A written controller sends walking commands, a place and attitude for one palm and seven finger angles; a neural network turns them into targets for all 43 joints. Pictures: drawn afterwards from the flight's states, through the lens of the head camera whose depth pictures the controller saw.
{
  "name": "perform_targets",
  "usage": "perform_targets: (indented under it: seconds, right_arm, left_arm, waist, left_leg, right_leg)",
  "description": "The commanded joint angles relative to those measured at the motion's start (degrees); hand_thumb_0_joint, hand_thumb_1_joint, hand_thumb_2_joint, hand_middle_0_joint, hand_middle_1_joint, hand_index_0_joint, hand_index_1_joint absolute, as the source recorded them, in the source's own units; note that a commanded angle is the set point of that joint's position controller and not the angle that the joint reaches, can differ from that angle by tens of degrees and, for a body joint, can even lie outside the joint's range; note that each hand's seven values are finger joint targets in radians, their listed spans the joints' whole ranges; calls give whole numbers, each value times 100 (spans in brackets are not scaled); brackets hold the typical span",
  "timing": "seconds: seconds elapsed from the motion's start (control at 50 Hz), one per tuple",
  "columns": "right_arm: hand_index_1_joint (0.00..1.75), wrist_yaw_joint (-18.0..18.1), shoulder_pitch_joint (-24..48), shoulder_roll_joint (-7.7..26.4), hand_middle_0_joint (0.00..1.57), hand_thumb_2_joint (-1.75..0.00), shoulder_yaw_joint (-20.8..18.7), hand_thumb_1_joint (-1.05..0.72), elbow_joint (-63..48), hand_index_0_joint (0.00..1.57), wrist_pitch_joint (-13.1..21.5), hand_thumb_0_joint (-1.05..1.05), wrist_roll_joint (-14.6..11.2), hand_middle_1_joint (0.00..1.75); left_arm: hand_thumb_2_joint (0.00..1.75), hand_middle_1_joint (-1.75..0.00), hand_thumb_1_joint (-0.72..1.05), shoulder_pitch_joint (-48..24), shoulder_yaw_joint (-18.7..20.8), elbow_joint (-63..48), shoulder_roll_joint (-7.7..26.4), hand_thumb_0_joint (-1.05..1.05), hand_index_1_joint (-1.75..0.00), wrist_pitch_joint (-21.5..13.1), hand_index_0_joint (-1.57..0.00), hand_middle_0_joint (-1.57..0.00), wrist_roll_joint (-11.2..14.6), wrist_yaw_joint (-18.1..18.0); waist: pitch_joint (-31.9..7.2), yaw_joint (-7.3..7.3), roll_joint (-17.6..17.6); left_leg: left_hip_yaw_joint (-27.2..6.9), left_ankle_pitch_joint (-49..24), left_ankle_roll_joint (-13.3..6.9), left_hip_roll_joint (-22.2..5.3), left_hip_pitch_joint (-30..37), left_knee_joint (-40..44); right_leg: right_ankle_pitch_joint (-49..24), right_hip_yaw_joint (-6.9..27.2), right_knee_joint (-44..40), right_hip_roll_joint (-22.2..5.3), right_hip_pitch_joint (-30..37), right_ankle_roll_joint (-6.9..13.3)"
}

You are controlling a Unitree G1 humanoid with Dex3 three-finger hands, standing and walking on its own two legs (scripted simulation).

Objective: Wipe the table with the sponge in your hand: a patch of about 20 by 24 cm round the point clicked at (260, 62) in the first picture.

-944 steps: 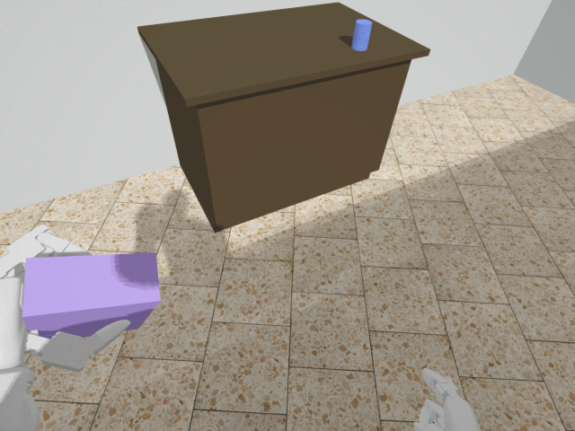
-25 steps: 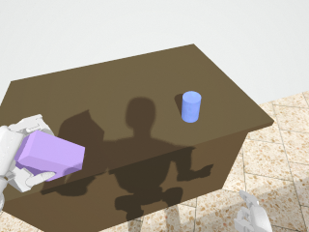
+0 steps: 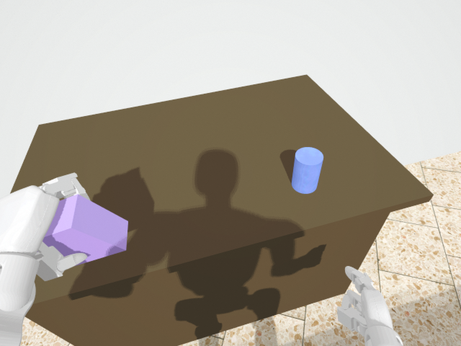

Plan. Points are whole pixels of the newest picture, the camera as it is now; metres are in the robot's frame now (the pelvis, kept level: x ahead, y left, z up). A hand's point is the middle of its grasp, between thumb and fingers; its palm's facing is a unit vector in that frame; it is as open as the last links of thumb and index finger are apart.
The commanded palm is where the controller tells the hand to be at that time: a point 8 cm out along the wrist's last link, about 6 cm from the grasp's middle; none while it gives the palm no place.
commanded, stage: turn the palm down, sponge in hand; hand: left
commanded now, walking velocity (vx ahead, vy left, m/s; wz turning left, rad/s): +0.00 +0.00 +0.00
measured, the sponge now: (77, 239) +0.22 +0.28 +0.12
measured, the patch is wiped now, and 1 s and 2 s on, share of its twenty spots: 0.00 0.00 0.00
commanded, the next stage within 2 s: move the sponge above the wiping area in 0.92 s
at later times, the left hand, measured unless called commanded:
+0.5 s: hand (30, 228) +0.21 +0.33 +0.15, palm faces +0.17 -0.09 -0.98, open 9.5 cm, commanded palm +0.17 +0.30 +0.22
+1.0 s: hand (62, 240) +0.21 +0.28 +0.14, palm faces +0.05 -0.08 -1.00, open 9.5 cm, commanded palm +0.17 +0.27 +0.22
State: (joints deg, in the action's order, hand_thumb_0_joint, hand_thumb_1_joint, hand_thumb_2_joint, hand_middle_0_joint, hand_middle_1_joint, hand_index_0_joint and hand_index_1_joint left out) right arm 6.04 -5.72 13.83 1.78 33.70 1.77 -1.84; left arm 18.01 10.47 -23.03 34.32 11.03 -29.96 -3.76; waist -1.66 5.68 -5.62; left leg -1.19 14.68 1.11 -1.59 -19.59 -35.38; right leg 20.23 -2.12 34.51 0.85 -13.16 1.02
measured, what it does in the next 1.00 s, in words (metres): stands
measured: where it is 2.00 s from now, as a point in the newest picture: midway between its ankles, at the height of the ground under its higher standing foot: outside the picture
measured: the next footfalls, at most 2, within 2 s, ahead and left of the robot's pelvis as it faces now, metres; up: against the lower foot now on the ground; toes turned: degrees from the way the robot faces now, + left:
none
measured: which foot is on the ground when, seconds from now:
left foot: down 0.00-1.00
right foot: down 0.00-1.00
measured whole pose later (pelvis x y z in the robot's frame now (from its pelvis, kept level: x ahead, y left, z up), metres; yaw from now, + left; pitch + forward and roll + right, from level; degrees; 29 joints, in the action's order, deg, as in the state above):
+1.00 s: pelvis -0.02 -0.01 +0.01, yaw +1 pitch -5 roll +0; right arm 3.1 -0.3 15.5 2.6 39.0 0.4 -2.1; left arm 7.1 0.1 -12.7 31.4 19.1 -48.3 5.2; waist 1.2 7.7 -8.0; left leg -1.8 9.1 1.4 -1.7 -12.0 -26.3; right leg 15.7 -2.6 27.3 1.1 -6.4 1.9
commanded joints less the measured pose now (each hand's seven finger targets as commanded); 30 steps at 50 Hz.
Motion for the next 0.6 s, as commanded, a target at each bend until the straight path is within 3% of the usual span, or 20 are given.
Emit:
perform_targets:
  seconds: [0.0, 0.02, 0.12, 0.16, 0.2, 0.22, 0.26, 0.3, 0.32, 0.34, 0.38, 0.4, 0.42, 0.46, 0.5, 0.52, 0.58]
  right_arm:
    - [30, 0, 1299, 651, 20, -90, -105, -90, -928, 20, 144, 0, -57, 30]
    - [30, -9, 1334, 620, 20, -90, -86, -90, -957, 20, 127, 0, -85, 30]
    - [30, -24, 1582, 561, 20, -90, -9, -90, -1019, 20, 198, 0, -82, 30]
    - [30, -45, 1545, 592, 20, -90, -30, -90, -927, 20, 185, 0, -36, 30]
    - [30, -55, 1693, 583, 20, -90, 2, -90, -916, 20, 198, 0, -4, 30]
    - [30, -84, 1631, 524, 20, -90, 28, -90, -902, 20, 221, 0, 21, 30]
    - [30, -121, 1561, 561, 20, -90, -14, -90, -744, 20, 157, 0, 52, 30]
    - [30, -163, 1754, 580, 20, -90, 2, -90, -697, 20, 109, 0, 44, 30]
    - [30, -194, 1773, 507, 20, -90, 18, -90, -683, 20, 100, 0, 28, 30]
    - [30, -211, 1731, 549, 20, -90, -6, -90, -597, 20, 60, 0, 39, 30]
    - [30, -244, 1825, 584, 20, -90, -16, -90, -554, 20, 1, 0, 6, 30]
    - [30, -250, 2031, 562, 20, -90, 28, -90, -638, 20, 13, 0, -31, 30]
    - [30, -258, 1965, 526, 20, -90, 21, -90, -664, 20, 34, 0, -51, 30]
    - [30, -252, 1949, 561, 20, -90, -13, -90, -660, 20, 43, 0, -54, 30]
    - [30, -246, 2113, 521, 20, -90, 38, -90, -748, 20, 71, 0, -80, 30]
    - [30, -244, 2022, 495, 20, -90, 42, -90, -744, 20, 103, 0, -80, 30]
    - [30, -219, 1912, 576, 20, -90, -5, -90, -634, 20, 83, 0, 5, 30]
  left_arm:
    - [130, -160, 10, -1329, 957, -569, 1420, 0, -160, 586, -120, -120, -411, -125]
    - [130, -160, 10, -1494, 586, -598, 1155, 0, -160, 666, -120, -120, -490, -20]
    - [130, -160, 10, -1998, -40, -1044, 1014, 0, -160, 713, -120, -120, -1025, 440]
    - [130, -160, 10, -1905, -10, -1064, 1079, 0, -160, 614, -120, -120, -1216, 505]
    - [130, -160, 10, -2115, 322, -1261, 1474, 0, -160, 550, -120, -120, -1430, 476]
    - [130, -160, 10, -2209, 244, -1228, 1345, 0, -160, 506, -120, -120, -1522, 422]
    - [130, -160, 10, -2070, 426, -919, 1403, 0, -160, 495, -120, -120, -1633, 303]
    - [130, -160, 10, -2309, 715, -779, 1676, 0, -160, 640, -120, -120, -1751, 204]
    - [130, -160, 10, -2437, 381, -714, 1299, 0, -160, 694, -120, -120, -1761, 168]
    - [130, -160, 10, -2366, 423, -440, 1346, 0, -160, 772, -120, -120, -1785, 138]
    - [130, -160, 10, -2409, 145, -262, 1131, 0, -160, 933, -120, -120, -1842, 193]
    - [130, -160, 10, -2575, 98, -378, 1143, 0, -160, 1035, -120, -120, -1897, 269]
    - [130, -160, 10, -2575, -208, -394, 846, 0, -160, 1044, -120, -120, -1851, 332]
    - [130, -160, 10, -2360, -412, -380, 720, 0, -160, 1035, -120, -120, -1837, 490]
    - [130, -160, 10, -2455, -460, -530, 782, 0, -160, 1040, -120, -120, -1970, 624]
    - [130, -160, 10, -2461, -603, -520, 664, 0, -160, 995, -120, -120, -1965, 663]
    - [130, -160, 10, -2413, -227, -490, 1156, 0, -160, 845, -120, -120, -2140, 704]
  waist:
    - [-585, 130, -69]
    - [-578, 54, 6]
    - [-854, 47, -116]
    - [-912, 50, -51]
    - [-964, 147, -245]
    - [-1081, 161, -217]
    - [-1005, 203, -310]
    - [-955, 304, -379]
    - [-978, 249, -410]
    - [-868, 266, -379]
    - [-821, 251, -385]
    - [-800, 267, -526]
    - [-889, 208, -268]
    - [-865, 176, -164]
    - [-789, 174, -88]
    - [-812, 141, 31]
    - [-872, 201, 74]
  left_leg:
    - [28, -762, -180, 114, 783, 749]
    - [24, -715, -190, 92, 843, 824]
    - [-132, -696, -261, 112, 1250, 1035]
    - [-250, -702, -264, 87, 1343, 1154]
    - [-333, -516, -269, 73, 1325, 1262]
    - [-325, -640, -261, 95, 1345, 1240]
    - [-358, -653, -235, 67, 1363, 1325]
    - [-378, -571, -211, 86, 1246, 1373]
    - [-292, -729, -201, 98, 1320, 1311]
    - [-327, -639, -176, 75, 1313, 1381]
    - [-351, -529, -164, 92, 1301, 1457]
    - [-353, -420, -169, 124, 1253, 1462]
    - [-316, -515, -182, 131, 1304, 1423]
    - [-302, -541, -224, 156, 1361, 1432]
    - [-331, -370, -258, 166, 1299, 1425]
    - [-288, -419, -271, 180, 1306, 1392]
    - [-237, -544, -311, 227, 1362, 1352]
  right_leg:
    - [-875, 58, -936, -43, -212, 83]
    - [-812, -3, -950, -39, -199, 72]
    - [-834, 6, -1012, 12, -26, 142]
    - [-889, -33, -1029, 51, 64, 154]
    - [-865, 55, -1019, 121, 236, 203]
    - [-867, -23, -983, 90, 256, 200]
    - [-889, -20, -1049, 111, 283, 218]
    - [-885, 112, -1074, 178, 433, 286]
    - [-891, 26, -1089, 113, 339, 261]
    - [-841, 17, -1126, 113, 274, 255]
    - [-830, 11, -1151, 108, 257, 247]
    - [-817, 129, -1117, 160, 324, 293]
    - [-828, 20, -1126, 107, 315, 250]
    - [-882, 32, -1210, 88, 331, 220]
    - [-815, 147, -1191, 152, 319, 249]
    - [-757, 32, -1190, 97, 285, 212]
    - [-750, 97, -1260, 96, 339, 202]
